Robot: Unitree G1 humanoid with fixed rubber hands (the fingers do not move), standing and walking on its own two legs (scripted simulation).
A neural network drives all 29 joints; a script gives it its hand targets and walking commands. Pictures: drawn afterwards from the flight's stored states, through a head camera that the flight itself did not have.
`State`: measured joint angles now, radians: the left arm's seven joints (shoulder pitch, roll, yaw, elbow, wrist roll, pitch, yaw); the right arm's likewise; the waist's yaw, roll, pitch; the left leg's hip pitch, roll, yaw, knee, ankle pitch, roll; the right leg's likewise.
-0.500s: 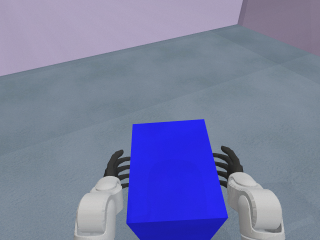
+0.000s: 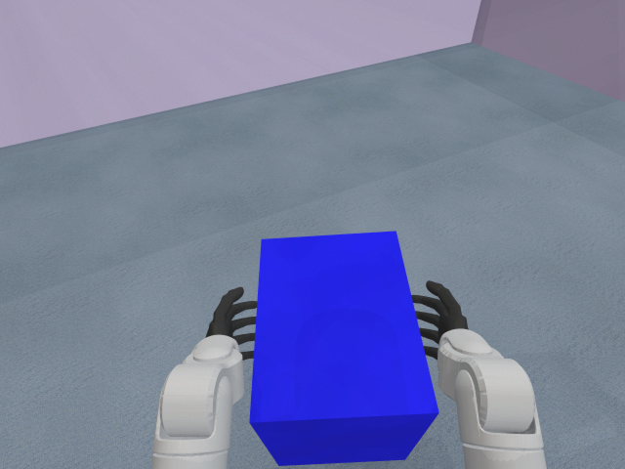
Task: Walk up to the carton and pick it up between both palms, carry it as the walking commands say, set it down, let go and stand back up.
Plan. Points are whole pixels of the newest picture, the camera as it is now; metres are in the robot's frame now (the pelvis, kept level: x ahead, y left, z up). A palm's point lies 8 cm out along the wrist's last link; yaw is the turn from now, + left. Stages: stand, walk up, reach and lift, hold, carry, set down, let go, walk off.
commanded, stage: carry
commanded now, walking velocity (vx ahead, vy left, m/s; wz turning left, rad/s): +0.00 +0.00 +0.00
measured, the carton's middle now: (335, 352) +0.29 -0.01 +0.00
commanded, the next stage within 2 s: hold in 1.60 s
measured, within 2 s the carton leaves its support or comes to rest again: neither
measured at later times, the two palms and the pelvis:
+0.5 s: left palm (242, 348) +0.27 +0.11 +0.04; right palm (456, 345) +0.27 -0.16 +0.04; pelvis +0.00 -0.02 +0.00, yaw +0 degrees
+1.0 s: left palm (247, 350) +0.27 +0.11 +0.04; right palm (461, 349) +0.27 -0.16 +0.04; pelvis -0.01 -0.02 +0.00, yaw -1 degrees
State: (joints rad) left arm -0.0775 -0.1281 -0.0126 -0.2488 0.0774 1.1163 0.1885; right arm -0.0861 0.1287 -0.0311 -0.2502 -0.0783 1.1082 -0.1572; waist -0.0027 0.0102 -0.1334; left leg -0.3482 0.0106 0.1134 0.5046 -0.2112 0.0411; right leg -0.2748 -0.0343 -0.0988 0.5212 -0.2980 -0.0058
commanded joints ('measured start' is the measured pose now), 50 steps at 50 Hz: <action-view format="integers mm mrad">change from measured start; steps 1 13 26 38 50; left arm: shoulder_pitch -423 -448 -423 -503 -444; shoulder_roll -863 -814 -795 -837 -784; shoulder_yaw -412 -402 -378 -401 -349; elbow -2 -24 121 108 257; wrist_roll -211 -221 -164 -177 -113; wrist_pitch -92 -243 -287 -375 -373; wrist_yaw -194 -193 -229 -266 -274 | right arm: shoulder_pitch -429 -397 -432 -538 -488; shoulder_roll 850 842 802 827 785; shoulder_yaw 469 437 439 476 431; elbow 15 47 127 98 255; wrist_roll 209 208 166 179 124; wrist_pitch -81 -242 -291 -375 -373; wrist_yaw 176 174 199 236 243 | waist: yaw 4 2 2 1 4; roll -39 -8 7 -65 -50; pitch -171 -237 -185 -209 -199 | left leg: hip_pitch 124 164 132 126 131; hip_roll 127 138 138 132 135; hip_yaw -120 -130 -121 -101 -92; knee -30 -38 -31 -25 -18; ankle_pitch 217 246 243 187 199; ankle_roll -6 1 5 -6 -7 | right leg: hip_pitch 32 84 68 95 88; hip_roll -105 -96 -99 -112 -110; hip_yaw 91 93 90 99 105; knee -60 -49 -66 -60 -74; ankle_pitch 241 229 218 294 311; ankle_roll -5 -22 -22 -29 -28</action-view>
